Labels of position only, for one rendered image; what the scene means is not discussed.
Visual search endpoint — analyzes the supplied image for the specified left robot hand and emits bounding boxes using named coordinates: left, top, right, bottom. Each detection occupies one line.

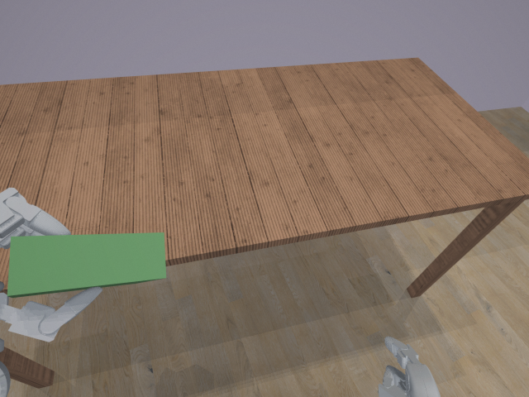
left=0, top=188, right=102, bottom=342

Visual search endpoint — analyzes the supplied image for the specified sponge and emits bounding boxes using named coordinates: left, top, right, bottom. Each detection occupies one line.
left=7, top=232, right=166, bottom=298

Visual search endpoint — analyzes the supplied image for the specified right robot hand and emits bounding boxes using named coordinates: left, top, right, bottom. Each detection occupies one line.
left=379, top=337, right=441, bottom=397

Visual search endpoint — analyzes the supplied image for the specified table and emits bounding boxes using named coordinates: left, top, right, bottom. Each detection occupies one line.
left=0, top=58, right=529, bottom=389

